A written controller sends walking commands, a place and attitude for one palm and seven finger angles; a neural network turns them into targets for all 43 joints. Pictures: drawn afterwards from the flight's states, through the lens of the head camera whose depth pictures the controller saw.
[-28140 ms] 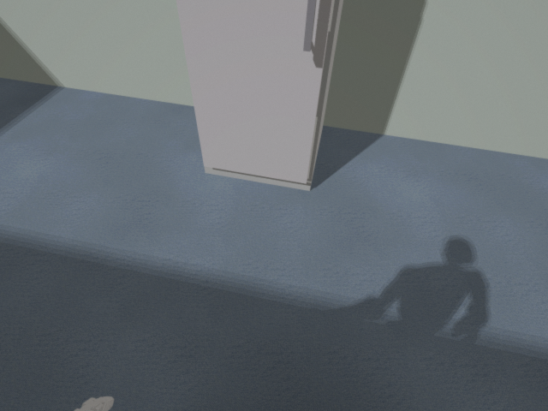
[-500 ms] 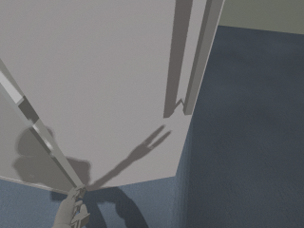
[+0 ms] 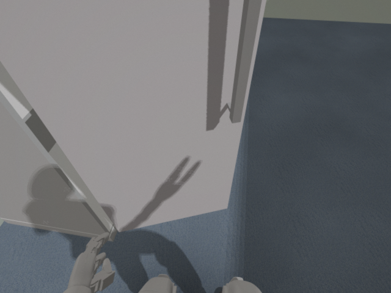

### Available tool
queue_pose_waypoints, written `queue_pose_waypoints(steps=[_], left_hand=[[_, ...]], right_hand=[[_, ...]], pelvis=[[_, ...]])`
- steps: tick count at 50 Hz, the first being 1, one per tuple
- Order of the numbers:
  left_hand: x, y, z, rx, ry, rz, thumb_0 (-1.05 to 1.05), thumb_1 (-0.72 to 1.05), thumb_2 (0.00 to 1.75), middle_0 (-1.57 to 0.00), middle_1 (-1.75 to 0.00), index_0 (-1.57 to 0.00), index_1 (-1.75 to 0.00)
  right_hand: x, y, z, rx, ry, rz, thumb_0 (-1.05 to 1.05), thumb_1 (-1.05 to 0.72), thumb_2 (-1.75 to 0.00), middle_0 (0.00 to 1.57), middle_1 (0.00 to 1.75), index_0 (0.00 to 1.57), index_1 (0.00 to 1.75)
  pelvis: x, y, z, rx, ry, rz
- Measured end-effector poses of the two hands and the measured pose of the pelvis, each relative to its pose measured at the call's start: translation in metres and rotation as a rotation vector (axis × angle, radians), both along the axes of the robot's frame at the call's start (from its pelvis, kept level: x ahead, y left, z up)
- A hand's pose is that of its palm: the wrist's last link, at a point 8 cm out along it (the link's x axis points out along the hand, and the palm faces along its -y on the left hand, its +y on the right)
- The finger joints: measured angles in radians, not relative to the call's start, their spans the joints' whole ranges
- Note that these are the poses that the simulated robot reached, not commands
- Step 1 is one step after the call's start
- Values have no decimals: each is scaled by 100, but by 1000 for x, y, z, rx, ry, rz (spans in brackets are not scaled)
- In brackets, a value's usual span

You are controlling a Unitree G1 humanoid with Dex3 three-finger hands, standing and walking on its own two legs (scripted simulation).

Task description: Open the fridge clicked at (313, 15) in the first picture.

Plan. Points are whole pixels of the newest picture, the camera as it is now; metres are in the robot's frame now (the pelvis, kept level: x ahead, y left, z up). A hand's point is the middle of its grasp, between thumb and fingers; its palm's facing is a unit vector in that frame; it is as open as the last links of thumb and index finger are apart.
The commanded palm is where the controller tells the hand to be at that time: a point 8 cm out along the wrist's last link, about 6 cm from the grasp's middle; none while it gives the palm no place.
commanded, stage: step back with the hand held close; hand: right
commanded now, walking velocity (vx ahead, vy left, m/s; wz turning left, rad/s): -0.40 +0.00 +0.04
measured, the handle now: (243, 26) +0.56 -0.07 +0.27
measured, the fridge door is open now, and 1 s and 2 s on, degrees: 68 68 68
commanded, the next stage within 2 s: stop stepping back and stand still in 0.28 s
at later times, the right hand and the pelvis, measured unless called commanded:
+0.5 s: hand out of the picture +0.09 -0.28 +0.21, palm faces +0.51 +0.80 -0.32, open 7.4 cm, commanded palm +0.04 -0.31 +0.21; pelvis -0.11 -0.01 +0.02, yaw +1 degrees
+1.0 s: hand out of the picture +0.03 -0.28 +0.20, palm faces +0.40 +0.85 -0.35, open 7.4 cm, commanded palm -0.02 -0.32 +0.21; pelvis -0.18 -0.04 +0.02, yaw +5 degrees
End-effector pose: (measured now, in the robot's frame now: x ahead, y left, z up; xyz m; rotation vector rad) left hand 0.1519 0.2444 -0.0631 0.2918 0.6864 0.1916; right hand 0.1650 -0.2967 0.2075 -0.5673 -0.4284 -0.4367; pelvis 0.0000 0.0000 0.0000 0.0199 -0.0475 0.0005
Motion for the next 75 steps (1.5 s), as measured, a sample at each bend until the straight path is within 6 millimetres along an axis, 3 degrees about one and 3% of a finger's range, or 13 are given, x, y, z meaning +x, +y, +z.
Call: queue_pose_waypoints(steps=[7, 18, 24, 29, 37, 45, 49, 55, 61, 65, 69, 71, 75], left_hand=[[-3, -5, -9, -14, 4, -61, 1, 90, 90, -21, -30, -20, -30], [-39, -40, 9, -9, -12, -94, 1, 91, 90, -21, -30, -20, -30], [-76, -53, 25, -75, -56, -94, 1, 90, 90, -21, -30, -20, -30], [-113, -43, 25, -79, -45, -70, 1, 90, 90, -21, -30, -20, -30], [-194, -8, 27, 8, 13, 142, 1, 90, 90, -21, -30, -20, -30], [-245, -5, 25, 28, 75, 166, 1, 91, 90, -20, -30, -20, -30], [-255, -13, 18, 21, 111, 148, 1, 91, 90, -21, -30, -20, -30], [-250, -33, 6, -6, 59, 152, 1, 91, 90, -21, -30, -20, -30], [-237, -61, 8, -109, 15, 80, 1, 90, 90, -21, -30, -20, -30], [-232, -65, 9, -108, 44, 39, 1, 90, 90, -21, -30, -20, -30], [-228, -60, 12, -72, 41, 54, 1, 90, 90, -21, -30, -20, -30], [-225, -53, 3, -66, 53, 32, 1, 90, 90, -21, -30, -20, -30], [-231, -39, -16, -63, 157, 37, 1, 90, 90, -21, -30, -20, -30]], right_hand=[[-43, -2, -1, -16, -32, -57, 1, -88, -90, 21, 30, 22, 30], [-97, -31, -3, 60, -15, -65, 1, -88, -90, 21, 30, 21, 30], [-118, -21, 4, 142, 14, -34, 1, -88, -90, 21, 30, 21, 30], [-126, -3, 14, 95, 32, 53, 1, -88, -90, 21, 30, 21, 30], [-129, -23, 0, 109, 97, 93, 1, -88, -90, 21, 30, 21, 30], [-158, -22, -1, 96, 152, 87, 1, -88, -90, 21, 30, 21, 30], [-170, -24, 6, 103, 73, 103, 1, -88, -90, 21, 30, 21, 30], [-166, -41, -1, 111, 36, 86, 1, -88, -90, 21, 30, 21, 30], [-172, -27, 5, 74, 105, 105, 1, -89, -90, 21, 30, 21, 30], [-182, -23, 12, 78, 95, 124, 1, -88, -90, 21, 30, 21, 30], [-182, -35, 9, 96, 92, 95, 1, -88, -90, 21, 30, 21, 30], [-169, -45, -20, 90, 190, 92, 0, -88, -90, 21, 30, 21, 30], [-152, -53, -148, 262, 730, 19, 0, -89, -90, 20, 30, 20, 30]], pelvis=[[-19, 9, -8, -7, -11, -85], [-76, -11, 2, 15, -5, -61], [-104, -11, 19, 33, 22, 8], [-133, -10, 21, -1, 43, 60], [-152, -28, 23, 11, 23, 72], [-176, -30, 28, 9, 12, 83], [-183, -36, 25, -3, -5, 96], [-192, -48, 13, -3, -32, 115], [-199, -41, 19, -13, -14, 106], [-201, -43, 24, -15, -5, 105], [-195, -50, 24, -2, 3, 104], [-196, -57, 18, 5, 17, 79], [-203, -62, 12, -29, 29, 61]])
